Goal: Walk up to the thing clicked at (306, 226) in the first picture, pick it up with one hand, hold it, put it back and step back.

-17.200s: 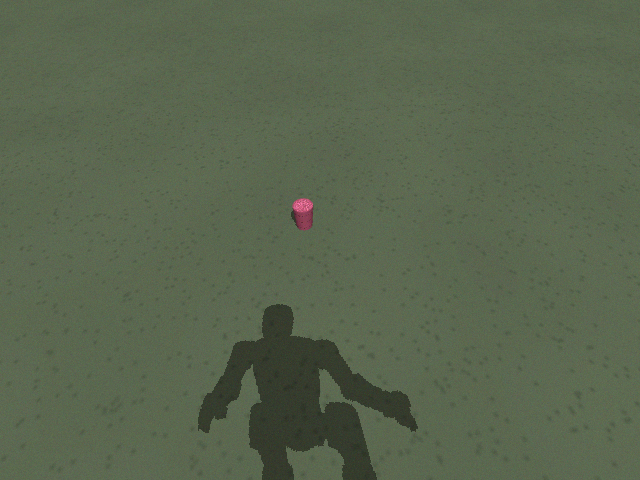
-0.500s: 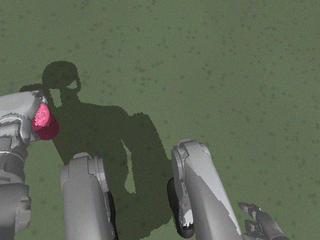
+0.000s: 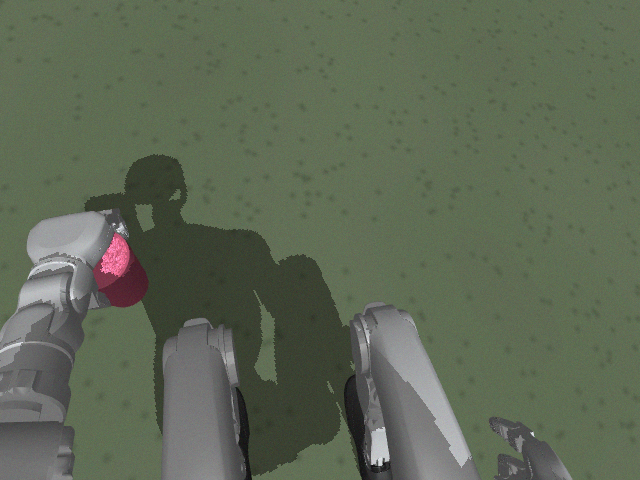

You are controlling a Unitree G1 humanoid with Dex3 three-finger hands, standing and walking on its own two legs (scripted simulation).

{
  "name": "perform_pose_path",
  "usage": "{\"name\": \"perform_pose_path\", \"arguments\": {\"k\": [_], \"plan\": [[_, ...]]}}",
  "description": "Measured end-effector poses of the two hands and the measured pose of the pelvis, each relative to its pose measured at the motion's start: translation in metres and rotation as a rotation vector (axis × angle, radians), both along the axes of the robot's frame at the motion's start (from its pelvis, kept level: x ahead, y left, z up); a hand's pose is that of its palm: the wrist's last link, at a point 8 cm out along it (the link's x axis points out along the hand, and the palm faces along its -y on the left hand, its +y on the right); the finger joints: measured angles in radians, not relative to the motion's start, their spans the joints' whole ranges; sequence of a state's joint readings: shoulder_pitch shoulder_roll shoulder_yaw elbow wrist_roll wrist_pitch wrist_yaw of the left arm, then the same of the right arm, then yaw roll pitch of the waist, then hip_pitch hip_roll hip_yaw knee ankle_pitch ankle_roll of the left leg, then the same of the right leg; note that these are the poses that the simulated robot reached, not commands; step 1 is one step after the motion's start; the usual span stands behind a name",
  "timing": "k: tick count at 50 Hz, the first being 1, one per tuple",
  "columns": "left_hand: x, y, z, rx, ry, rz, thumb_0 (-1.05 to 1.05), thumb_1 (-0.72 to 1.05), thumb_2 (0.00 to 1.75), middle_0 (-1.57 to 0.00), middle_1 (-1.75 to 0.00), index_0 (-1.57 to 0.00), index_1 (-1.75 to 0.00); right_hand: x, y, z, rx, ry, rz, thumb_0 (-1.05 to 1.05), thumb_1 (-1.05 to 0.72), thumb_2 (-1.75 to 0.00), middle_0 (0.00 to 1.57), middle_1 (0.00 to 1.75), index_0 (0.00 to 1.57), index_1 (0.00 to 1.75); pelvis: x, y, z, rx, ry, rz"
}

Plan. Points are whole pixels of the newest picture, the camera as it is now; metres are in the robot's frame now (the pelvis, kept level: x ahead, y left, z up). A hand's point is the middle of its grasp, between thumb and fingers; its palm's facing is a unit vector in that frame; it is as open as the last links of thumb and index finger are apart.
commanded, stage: lift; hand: left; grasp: from above
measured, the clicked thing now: (111, 274) +0.41 +0.29 -0.19
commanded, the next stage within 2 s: hold in 1.30 s
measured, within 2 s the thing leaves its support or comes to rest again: neither
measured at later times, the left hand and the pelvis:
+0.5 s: hand (16, 266) +0.35 +0.27 +0.05, palm faces -0.44 -0.14 -0.89, open 11.1 cm; pelvis +0.02 +0.00 +0.15, yaw +3 degrees
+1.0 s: hand out of the picture +0.34 +0.26 +0.18, palm faces -0.48 -0.14 -0.87, open 11.1 cm; pelvis +0.06 +0.00 +0.28, yaw +5 degrees
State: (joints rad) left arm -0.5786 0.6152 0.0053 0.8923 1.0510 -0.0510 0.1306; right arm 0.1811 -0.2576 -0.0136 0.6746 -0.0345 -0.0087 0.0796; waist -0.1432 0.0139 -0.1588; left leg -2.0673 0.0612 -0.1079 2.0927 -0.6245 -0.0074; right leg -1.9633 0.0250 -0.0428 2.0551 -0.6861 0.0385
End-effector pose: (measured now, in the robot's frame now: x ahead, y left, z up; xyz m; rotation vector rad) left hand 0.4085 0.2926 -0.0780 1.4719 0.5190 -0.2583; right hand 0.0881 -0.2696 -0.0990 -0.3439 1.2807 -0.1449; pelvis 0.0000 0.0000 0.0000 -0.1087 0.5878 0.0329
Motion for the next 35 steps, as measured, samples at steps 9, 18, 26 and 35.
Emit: {"name": "perform_pose_path", "arguments": {"k": [9, 18, 26, 35], "plan": [[-0.021, 0.0, 0.057, -0.016, -0.003, 0.003, 0.0, -0.28, 0.8, -0.73, -0.7, -0.6, -0.79, 0.033, 0.003, 0.043, 0.003, -0.072, 0.024, 0.01, -0.91, -0.9, 0.2, 0.3, 0.2, 0.3, 0.005, 0.0, 0.046, 0.011, -0.019, 0.014], [-0.038, -0.008, 0.126, -0.023, -0.018, 0.004, 0.0, -0.28, 0.8, -0.73, -0.7, -0.61, -0.79, 0.054, 0.011, 0.093, 0.023, -0.132, 0.024, 0.01, -0.91, -0.89, 0.2, 0.3, 0.2, 0.3, 0.013, 0.001, 0.1, 0.026, -0.07, 0.026], [-0.052, -0.017, 0.194, -0.035, -0.033, 0.021, 0.0, -0.27, 0.8, -0.72, -0.71, -0.59, -0.79, 0.059, 0.019, 0.148, 0.039, -0.169, -0.005, 0.01, -0.9, -0.89, 0.2, 0.3, 0.2, 0.3, 0.022, 0.004, 0.155, 0.042, -0.149, 0.035], [-0.058, -0.019, 0.258, -0.02, -0.004, 0.035, 0.0, -0.26, 0.79, -0.71, -0.71, -0.59, -0.79, 0.057, 0.021, 0.211, 0.033, -0.193, -0.033, 0.01, -0.9, -0.89, 0.2, 0.3, 0.21, 0.3, 0.037, 0.006, 0.217, 0.062, -0.241, 0.044]]}}
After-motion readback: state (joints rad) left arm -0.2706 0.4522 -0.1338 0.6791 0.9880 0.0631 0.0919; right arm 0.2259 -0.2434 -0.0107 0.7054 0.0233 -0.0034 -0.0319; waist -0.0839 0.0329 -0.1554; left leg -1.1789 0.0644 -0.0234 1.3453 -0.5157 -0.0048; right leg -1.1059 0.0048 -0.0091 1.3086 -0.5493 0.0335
